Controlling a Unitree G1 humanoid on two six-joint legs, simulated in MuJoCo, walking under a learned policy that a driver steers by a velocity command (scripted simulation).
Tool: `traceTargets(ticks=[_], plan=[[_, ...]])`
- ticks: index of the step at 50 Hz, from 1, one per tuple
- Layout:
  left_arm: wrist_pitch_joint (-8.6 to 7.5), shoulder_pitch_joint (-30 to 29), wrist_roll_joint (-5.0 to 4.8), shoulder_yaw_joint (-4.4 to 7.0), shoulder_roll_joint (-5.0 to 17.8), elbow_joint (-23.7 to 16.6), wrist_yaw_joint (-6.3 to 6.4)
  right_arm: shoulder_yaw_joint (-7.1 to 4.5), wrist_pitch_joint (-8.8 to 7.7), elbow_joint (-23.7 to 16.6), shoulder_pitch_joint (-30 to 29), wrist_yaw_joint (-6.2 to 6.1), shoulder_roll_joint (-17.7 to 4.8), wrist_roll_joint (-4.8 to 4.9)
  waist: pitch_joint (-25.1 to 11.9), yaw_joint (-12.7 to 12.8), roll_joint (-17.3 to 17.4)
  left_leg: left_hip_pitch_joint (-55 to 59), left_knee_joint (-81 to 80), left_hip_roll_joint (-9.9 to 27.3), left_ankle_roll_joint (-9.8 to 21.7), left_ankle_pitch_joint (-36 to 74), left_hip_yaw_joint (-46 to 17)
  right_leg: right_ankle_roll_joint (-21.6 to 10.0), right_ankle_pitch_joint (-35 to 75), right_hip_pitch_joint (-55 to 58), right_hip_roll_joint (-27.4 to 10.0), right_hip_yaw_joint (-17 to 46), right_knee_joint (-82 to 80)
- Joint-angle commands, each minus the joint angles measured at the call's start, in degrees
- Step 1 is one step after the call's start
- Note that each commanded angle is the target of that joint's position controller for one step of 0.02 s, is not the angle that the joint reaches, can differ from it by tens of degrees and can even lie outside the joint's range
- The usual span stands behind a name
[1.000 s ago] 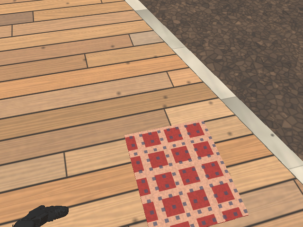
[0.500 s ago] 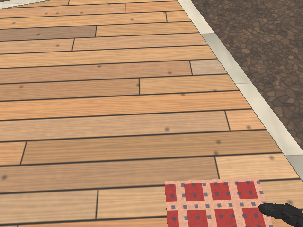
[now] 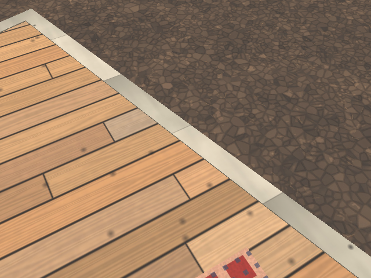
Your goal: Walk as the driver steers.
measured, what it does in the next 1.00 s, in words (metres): walks ahead, turning left: right foot, then left foot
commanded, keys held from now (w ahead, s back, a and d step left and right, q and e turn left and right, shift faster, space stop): w+e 0.10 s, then w+q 0.90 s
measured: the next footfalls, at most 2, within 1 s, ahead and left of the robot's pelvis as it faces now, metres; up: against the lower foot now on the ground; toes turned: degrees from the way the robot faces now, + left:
right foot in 0.10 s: +0.23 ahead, -0.13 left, +0.00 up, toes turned -7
left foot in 0.66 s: +0.54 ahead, +0.07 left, +0.00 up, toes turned +8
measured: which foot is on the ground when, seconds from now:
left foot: down 0.00-0.10, up 0.12-0.64, down 0.66-1.00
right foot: up 0.00-0.08, down 0.10-0.68, up 0.70-1.00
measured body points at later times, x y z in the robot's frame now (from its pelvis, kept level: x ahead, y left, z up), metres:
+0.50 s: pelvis +0.28 -0.05 +0.00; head +0.30 -0.06 +0.45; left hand +0.35 +0.22 -0.11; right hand +0.42 -0.32 -0.11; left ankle +0.47 +0.11 -0.68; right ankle +0.19 -0.13 -0.74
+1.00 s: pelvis +0.57 +0.00 +0.01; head +0.60 +0.03 +0.45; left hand +0.70 +0.30 -0.08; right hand +0.72 -0.26 -0.10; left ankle +0.50 +0.07 -0.74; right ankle +0.79 -0.13 -0.69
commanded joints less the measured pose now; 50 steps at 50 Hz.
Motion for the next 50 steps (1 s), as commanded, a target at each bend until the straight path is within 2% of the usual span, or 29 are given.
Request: traceTargets(ticks=[1,3,4,5,6,7,8,9,10,11,12,14,17,22,27,30,31,32,33,34,35,36,37,38,39,40,43,47,50], plan=[[-0.56,-5.5,0.08,0.56,3.2,-6.3,-0.94,-2.64,0.29,-2.7,-1.6,-0.3,-10.7,1.05,3.1,1.0,4.7,0.6,-1.8,17.8,8.2,24.9,-4.2,-2.2,-3.3,-0.6,0.7,-2.2,-3.4],[-0.19,-3.3,0.29,1.51,5.0,-6.8,-1.08,-3.12,1.1,-2.8,-2.1,-0.55,-12.5,1.55,0.1,3.4,6.5,2.5,5.8,17.7,6.9,42.7,-2.3,-4.4,-9.2,5.4,4.2,-5.5,-4.0],[0.04,1.9,0.25,2.61,6.7,-5.8,-0.94,-3.24,1.59,-2.9,-2.7,-0.67,-13.0,1.83,-3.3,6.7,6.8,1.7,14.2,16.8,6.0,50.9,-0.9,-6.0,-10.7,12.8,6.8,-7.2,-4.9],[0.32,11.4,0.02,4.5,9.7,-3.2,-0.32,-2.76,1.87,-3.2,-3.0,-0.87,-12.0,1.88,-8.3,11.8,5.6,-3.6,26.6,14.5,4.0,50.8,0.9,-8.1,-7.6,26.6,9.6,-7.5,-8.0],[0.88,19.6,-0.15,6.09,14.4,-1.4,1.01,-1.03,1.44,-3.8,-0.4,-0.84,-8.0,-0.12,-13.8,13.9,-3.3,-19.5,44.8,11.8,1.6,27.3,0.8,-11.9,-5.9,44.9,0.6,7.1,-9.3],[-0.04,16.4,-0.13,5.72,18.3,-2.6,1.04,1.39,-0.08,-6.0,5.0,0.07,-1.3,-1.31,-20.3,6.9,-13.9,-40.8,61.6,0.5,-1.2,-18.2,-7.5,-22.0,-18.4,58.2,-13.3,40.1,-18.2],[-0.93,17.4,0.2,4.07,12.1,-3.2,0.61,0.15,-1.43,-4.8,-0.7,0.75,-7.5,1.41,-21.9,11.8,-4.5,-45.1,65.8,2.4,-0.2,-16.9,-16.7,-20.7,-21.0,57.4,-15.3,42.1,-23.7],[-1.7,15.3,0.79,3.33,10.1,-2.5,0.4,-0.34,-1.94,-6.3,-5.2,0.97,-9.0,3.2,-13.4,11.7,-3.3,-48.4,64.8,4.8,1.0,-12.0,-15.8,-17.9,-15.5,50.9,-13.8,32.5,-23.7],[-2.11,11.8,0.73,2.81,8.7,-2.3,0.43,-0.04,-2.06,-5.9,-6.2,0.54,-8.0,2.51,-9.2,9.4,0.2,-46.2,60.6,7.8,1.5,-7.1,-15.7,-15.6,-8.8,42.9,-11.3,24.7,-23.4],[-2.4,8.5,1.19,2.23,6.7,-2.3,0.5,-0.24,-1.74,-5.1,-6.1,0.27,-7.8,1.42,-6.4,7.5,-0.1,-43.0,56.9,9.4,1.4,-3.8,-15.9,-14.2,-3.0,36.6,-9.0,18.8,-24.4],[-2.83,6.9,1.84,1.74,5.4,-2.5,0.62,-0.33,-0.91,-4.1,-3.8,0.4,-7.6,1.36,-6.0,5.6,-1.4,-39.1,55.5,10.6,1.2,-1.0,-16.7,-13.5,-0.1,32.7,-7.7,15.1,-26.2],[-3.97,6.2,1.93,1.84,5.5,-1.5,0.69,-0.11,0.73,-2.5,-1.4,0.41,-5.8,1.34,-5.4,4.3,-0.9,-36.6,53.5,10.6,0.2,2.1,-16.5,-13.6,4.6,29.3,-7.0,10.2,-29.5],[-4.91,7.3,2.39,2.17,6.1,0.6,1.26,0.12,1.81,-3.2,-4.7,0.01,-4.4,1.3,-1.7,4.9,0.1,-41.3,46.9,9.4,-1.1,9.4,-18.5,-12.4,8.1,29.1,-6.1,3.1,-32.2],[-4.93,7.9,2.15,2.12,6.7,2.6,2.27,0.83,0.91,-4.9,-11.1,1.17,-2.5,1.01,1.0,7.4,-0.2,-40.3,29.3,6.9,-0.7,24.2,-15.7,-8.9,6.3,31.5,-4.6,-5.4,-34.9],[-3.16,11.9,1.19,2.74,7.8,5.9,2.84,1.52,0.68,-8.6,-17.3,3.04,-1.6,0.92,3.4,9.7,0.8,-45.0,21.8,5.6,1.8,19.9,-12.8,-8.5,14.1,43.0,-8.5,-8.2,-31.5],[-1.58,10.5,0.83,3.34,9.8,5.8,3.74,0.72,1.0,-10.2,-15.7,3.97,-3.3,0.95,0.3,7.1,-1.8,-40.0,21.4,1.8,4.6,11.1,-8.4,-6.9,37.2,47.0,-9.4,-10.3,-22.7],[-1.09,9.9,0.79,3.52,10.5,5.6,4.17,0.01,1.32,-10.0,-12.6,3.96,-4.6,0.93,-2.3,5.0,-3.1,-35.3,22.1,-0.2,5.9,7.9,-6.8,-6.1,46.1,47.2,-9.2,-10.9,-17.1],[-0.61,9.2,0.81,3.54,10.9,5.3,4.52,-1.22,1.54,-8.8,-6.3,3.7,-6.8,1.03,-5.9,1.4,-3.2,-26.7,21.5,-2.3,7.5,7.1,-6.2,-5.1,49.5,45.0,-8.3,-11.6,-8.0],[-0.63,8.1,0.65,3.21,10.6,4.9,4.84,-2.96,1.73,-6.9,2.9,2.88,-10.1,1.09,-10.6,-3.9,-0.8,-11.5,17.2,-2.6,10.1,10.5,-9.3,-3.0,42.1,36.6,-5.8,-12.5,5.6],[-1.79,12.9,2.29,1.31,4.7,2.6,4.23,-4.59,2.12,-6.2,8.2,1.69,-16.1,1.04,-17.2,-1.8,11.9,10.9,17.5,11.5,18.2,9.1,-33.1,0.6,3.8,13.6,1.3,-11.7,27.0],[-4.16,13.1,1.99,-0.07,2.4,1.6,3.06,-3.91,1.48,-7.6,6.9,1.87,-15.4,1.27,-24.4,0.0,14.1,21.5,7.8,20.3,26.6,1.2,-60.9,1.9,-33.2,-1.8,11.3,0.4,40.2],[-6.09,6.6,-0.35,1.06,7.0,0.4,1.94,-2.77,1.13,-7.7,6.1,1.86,-11.4,0.82,-19.8,-2.8,8.9,19.1,4.8,18.8,23.0,-0.6,-54.9,0.3,-30.0,-8.1,7.2,6.4,41.5],[-7.1,3.6,-1.2,0.92,7.4,-0.9,1.62,-2.25,0.84,-8.1,3.2,1.77,-9.4,0.85,-12.7,-1.5,5.5,11.1,4.2,16.7,20.4,1.7,-46.8,-0.9,-24.8,-8.7,4.4,5.5,37.0],[-7.39,3.0,-0.04,1.01,6.9,-0.7,1.95,-1.74,0.77,-8.7,-0.7,1.77,-7.9,1.0,-7.4,1.4,1.4,1.9,3.5,14.1,18.5,7.6,-40.8,-0.7,-21.5,-6.3,2.2,4.7,30.9],[-6.96,3.4,1.29,1.56,7.6,-0.3,2.28,-1.11,0.72,-9.6,-3.4,1.56,-6.1,0.67,-5.2,3.4,1.9,-4.3,2.3,12.1,17.7,13.2,-36.6,0.0,-19.2,-2.5,0.7,4.5,26.6],[-6.23,4.5,1.7,1.73,7.5,-0.3,2.26,-0.86,0.81,-10.5,-4.7,1.33,-5.8,0.15,-4.5,4.9,3.5,-8.5,1.1,10.9,17.7,16.3,-35.0,0.9,-17.8,0.7,0.2,4.4,25.0],[-4.57,5.0,2.23,1.27,5.3,-0.8,2.61,-1.44,0.71,-10.7,-4.7,0.42,-7.8,0.35,-3.4,5.9,4.5,-15.7,-0.4,8.7,17.7,23.8,-29.7,4.1,-13.9,3.0,0.5,2.2,17.1],[-4.58,-3.9,2.03,0.16,2.7,-3.2,2.56,-1.91,1.47,-9.7,-1.8,-0.72,-9.3,0.97,-2.4,2.4,6.5,-19.5,1.0,4.3,13.6,18.8,-25.3,5.6,1.7,7.2,3.8,1.1,-1.6],[-5.17,-8.3,1.01,0.36,3.6,-4.5,1.87,-2.0,2.12,-8.6,1.3,-0.96,-9.5,1.25,-2.6,0.4,7.5,-17.5,3.0,5.6,12.4,13.5,-28.9,5.3,6.0,9.8,5.9,1.9,-8.6]])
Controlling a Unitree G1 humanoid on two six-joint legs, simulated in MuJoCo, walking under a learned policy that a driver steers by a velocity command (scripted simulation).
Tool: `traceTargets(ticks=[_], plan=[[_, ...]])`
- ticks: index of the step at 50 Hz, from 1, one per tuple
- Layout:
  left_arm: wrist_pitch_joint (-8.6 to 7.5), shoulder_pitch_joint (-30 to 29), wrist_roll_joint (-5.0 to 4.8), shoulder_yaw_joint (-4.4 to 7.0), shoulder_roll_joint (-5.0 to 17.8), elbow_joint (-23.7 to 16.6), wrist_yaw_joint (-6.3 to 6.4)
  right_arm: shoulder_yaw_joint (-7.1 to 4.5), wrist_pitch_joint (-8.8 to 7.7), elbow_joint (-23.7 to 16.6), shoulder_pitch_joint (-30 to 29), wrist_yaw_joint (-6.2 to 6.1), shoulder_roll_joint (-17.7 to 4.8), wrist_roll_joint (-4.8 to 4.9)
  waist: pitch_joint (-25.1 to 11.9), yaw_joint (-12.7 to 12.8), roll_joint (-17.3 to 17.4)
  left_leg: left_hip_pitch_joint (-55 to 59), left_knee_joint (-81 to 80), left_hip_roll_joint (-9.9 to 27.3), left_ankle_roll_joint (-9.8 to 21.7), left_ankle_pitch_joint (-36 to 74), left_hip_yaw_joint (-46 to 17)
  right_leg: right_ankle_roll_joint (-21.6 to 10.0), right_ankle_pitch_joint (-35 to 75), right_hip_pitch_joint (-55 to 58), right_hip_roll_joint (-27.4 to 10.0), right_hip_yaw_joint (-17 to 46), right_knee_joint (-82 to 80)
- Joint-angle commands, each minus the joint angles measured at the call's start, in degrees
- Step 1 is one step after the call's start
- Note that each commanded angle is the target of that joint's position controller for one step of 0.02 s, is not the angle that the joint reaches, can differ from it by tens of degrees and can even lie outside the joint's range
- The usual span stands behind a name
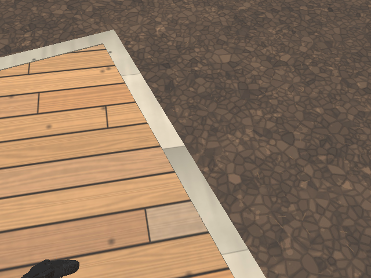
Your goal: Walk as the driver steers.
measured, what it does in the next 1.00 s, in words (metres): walks ahead: right foot, then left foot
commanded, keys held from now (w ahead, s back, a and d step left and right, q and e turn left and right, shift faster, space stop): w+q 0.02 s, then no key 0.98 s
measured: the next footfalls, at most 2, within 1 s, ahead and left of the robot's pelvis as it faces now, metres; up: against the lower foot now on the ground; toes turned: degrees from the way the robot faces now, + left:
right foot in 0.12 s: +0.27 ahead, -0.14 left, +0.00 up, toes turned +6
left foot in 0.46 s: +0.24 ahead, +0.10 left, +0.00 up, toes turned +4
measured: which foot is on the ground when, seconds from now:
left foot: down 0.00-0.12, up 0.14-0.44, down 0.46-1.00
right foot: up 0.00-0.10, down 0.12-1.00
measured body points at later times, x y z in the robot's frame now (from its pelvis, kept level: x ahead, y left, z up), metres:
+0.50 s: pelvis +0.18 -0.04 -0.01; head +0.20 -0.03 +0.44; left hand +0.27 +0.22 -0.13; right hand +0.35 -0.28 -0.12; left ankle +0.20 +0.10 -0.75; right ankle +0.23 -0.15 -0.74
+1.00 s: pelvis +0.22 -0.02 -0.01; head +0.23 -0.02 +0.44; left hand +0.28 +0.25 -0.14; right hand +0.36 -0.26 -0.13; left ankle +0.20 +0.10 -0.74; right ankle +0.23 -0.15 -0.74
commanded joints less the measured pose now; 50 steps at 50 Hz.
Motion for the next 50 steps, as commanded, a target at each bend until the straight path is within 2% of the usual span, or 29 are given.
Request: traceTargets(ticks=[1,4,5,6,7,8,9,10,11,12,13,15,17,18,20,22,23,24,25,26,27,30,34,40,50], plan=[[-1.31,-5.7,-0.76,1.06,4.5,-5.1,-0.59,-2.71,-0.06,-2.4,2.1,-0.68,-9.7,0.47,-2.6,-0.8,7.2,-4.4,-3.2,11.9,7.1,9.7,-10.2,-0.2,4.1,9.4,4.3,-2.5,-6.2],[-2.23,-2.4,0.19,2.06,6.6,-4.2,-1.21,-2.58,0.79,-2.1,1.9,-1.32,-8.7,-0.2,-3.5,1.1,9.1,2.0,5.2,13.5,4.6,19.3,-12.9,-3.3,1.1,11.5,4.7,-2.6,-9.4],[-2.65,1.3,0.78,2.4,6.9,-3.1,-1.12,-2.28,0.96,-2.5,0.7,-1.43,-7.8,-0.27,-5.2,3.3,9.0,2.4,9.7,11.8,3.0,24.3,-12.1,-4.9,4.2,16.5,5.0,-3.9,-12.2],[-3.09,5.6,1.84,2.78,8.3,-2.6,-0.92,-1.54,0.83,-3.3,0.3,-1.37,-5.7,-0.68,-9.8,5.4,7.7,0.2,17.6,8.7,0.7,24.6,-10.1,-7.4,13.0,26.0,1.4,-2.3,-12.0],[-3.13,11.4,3.04,3.41,12.1,-2.4,-0.74,-0.41,0.49,-4.4,4.3,-1.34,-2.8,-1.82,-18.4,5.5,-2.6,-10.7,33.8,3.8,-2.5,4.6,-6.6,-13.3,33.1,43.9,-10.4,9.2,-6.6],[-1.79,14.9,1.79,4.03,12.9,-0.1,-1.25,0.07,0.18,-3.4,13.6,-0.96,-2.9,-0.48,-26.2,3.6,-17.9,-24.2,49.8,-1.5,-5.8,-26.9,-3.0,-23.7,30.8,55.8,-21.5,29.3,-9.0],[-1.01,13.8,-0.05,3.13,9.0,-1.2,-1.41,-1.04,0.65,-1.7,12.2,-0.99,-8.4,0.13,-23.1,5.0,-9.1,-27.6,55.3,2.1,-6.7,-24.2,-5.4,-22.2,16.2,51.5,-20.0,30.2,-11.8],[-0.37,10.6,-0.08,2.18,6.3,-1.8,-1.16,-1.59,1.45,-2.8,4.9,-1.18,-10.0,0.22,-15.7,6.3,-4.4,-29.7,56.4,3.6,-7.3,-20.3,-3.5,-19.7,11.3,44.7,-17.0,22.3,-12.9],[0.11,7.1,0.47,1.08,4.3,-1.9,-1.17,-1.47,2.31,-3.4,1.0,-1.5,-9.2,-0.31,-11.0,5.6,-1.2,-28.6,53.6,5.4,-7.8,-17.9,-1.9,-18.2,12.0,37.1,-13.9,16.4,-14.3],[0.35,4.4,0.69,0.45,3.1,-1.6,-1.2,-1.37,2.97,-4.2,-0.7,-1.64,-8.1,-0.83,-7.9,4.1,-1.4,-26.1,48.9,7.5,-8.0,-16.0,-1.6,-17.5,12.8,30.7,-12.0,12.7,-15.6],[0.52,2.9,1.09,0.23,2.9,-1.0,-1.25,-0.97,3.53,-4.2,0.0,-1.59,-6.1,-0.8,-6.5,2.3,-3.3,-21.1,42.9,8.8,-8.0,-15.0,-0.3,-16.4,13.9,25.3,-9.4,8.8,-17.2],[0.69,1.1,1.34,0.51,3.7,0.0,-1.25,-0.03,3.75,-3.4,1.7,-1.75,-3.0,-1.05,-7.0,1.1,-6.2,-13.9,32.2,8.3,-8.9,-13.0,3.4,-16.6,22.4,21.2,-6.7,3.0,-17.9],[1.04,1.6,0.83,0.98,5.2,1.1,-0.94,0.41,3.53,-3.1,1.1,-1.73,-2.4,-1.37,-10.3,1.7,-6.5,-9.0,24.2,8.4,-9.1,-7.2,4.4,-17.4,26.7,22.6,-7.3,1.7,-17.2],[1.33,2.0,0.45,1.11,5.7,1.6,-0.84,0.33,3.63,-2.9,0.8,-1.68,-2.8,-1.29,-11.4,2.0,-6.2,-7.2,21.2,8.3,-8.9,-4.2,4.7,-17.6,24.6,23.5,-7.8,1.7,-17.0],[2.07,1.5,-0.09,0.92,5.9,2.3,-0.74,0.08,4.14,-2.5,-0.1,-1.45,-3.6,-1.28,-11.1,1.8,-5.2,-3.0,14.5,8.0,-8.0,1.7,5.5,-16.7,13.1,22.3,-7.6,1.6,-17.1],[2.54,1.8,-0.44,0.14,4.3,3.2,-0.92,0.02,4.48,-2.8,-2.1,-1.28,-3.7,-2.16,-8.3,1.5,-4.1,2.0,6.0,7.8,-6.0,7.5,5.6,-13.1,-5.7,18.3,-4.9,1.1,-17.4],[2.49,3.3,0.08,-0.53,2.7,4.0,-1.11,-0.07,4.51,-3.9,-3.8,-1.45,-5.0,-2.93,-6.9,2.0,-2.1,4.0,3.9,10.9,-4.5,10.9,1.6,-9.9,-14.5,15.8,-3.2,0.8,-16.9],[2.42,5.4,1.13,-0.78,2.3,4.3,-1.35,-0.49,4.55,-5.1,-5.5,-1.81,-8.0,-2.86,-5.6,4.5,3.4,3.5,3.3,15.1,-2.3,13.1,-2.5,-7.1,-22.2,14.2,0.5,-1.9,-14.4],[2.66,8.0,1.01,-1.02,1.0,4.8,-1.24,-0.64,4.56,-4.0,-7.2,-1.73,-8.1,-2.39,-5.1,6.9,10.0,-3.6,3.1,14.5,-0.4,0.5,-2.1,-5.4,-20.9,19.0,3.3,-5.6,-14.0],[2.99,5.7,1.09,-0.83,2.5,5.2,-0.91,-0.15,4.23,-4.3,-8.2,-1.3,-5.2,-2.35,-2.7,5.0,8.5,-7.5,2.0,12.0,-1.1,-5.8,-1.0,-4.4,-17.9,21.3,3.5,-6.0,-12.6],[3.22,4.6,0.82,-0.58,3.2,5.2,-0.66,0.24,3.8,-3.9,-8.0,-1.14,-3.9,-2.75,-1.6,4.5,7.6,-8.4,2.1,11.2,-2.4,-5.0,-0.4,-4.6,-16.0,21.4,3.3,-5.9,-12.2],[3.47,5.8,0.74,-0.52,3.4,6.5,-0.15,0.23,2.48,-3.2,-6.8,-1.15,-4.2,-2.22,-2.8,4.4,6.1,-5.3,5.2,10.4,-3.7,6.6,0.8,-5.3,-10.3,21.8,2.5,-5.2,-11.5],[3.35,5.3,0.2,-0.51,3.2,8.0,-0.03,0.21,2.3,-2.4,-6.3,-1.41,-4.1,-1.89,-4.7,4.0,4.0,-2.8,7.3,9.9,-3.5,14.3,1.4,-5.1,-4.6,23.5,2.2,-5.2,-10.3],[4.28,4.9,-0.08,-0.29,3.7,10.9,0.43,0.12,2.43,-0.7,-6.7,-1.32,-3.8,-1.71,-4.7,4.3,2.5,-2.3,7.3,9.5,-3.3,17.3,1.9,-4.7,-2.1,25.7,1.9,-5.2,-9.8],[5.36,4.4,-0.18,-0.03,4.2,15.6,1.52,0.07,2.17,4.5,-6.7,-1.53,-3.5,-1.59,-3.4,4.6,2.4,-2.2,5.5,8.7,-3.6,15.5,3.1,-4.5,-3.1,27.2,1.9,-5.2,-10.9]])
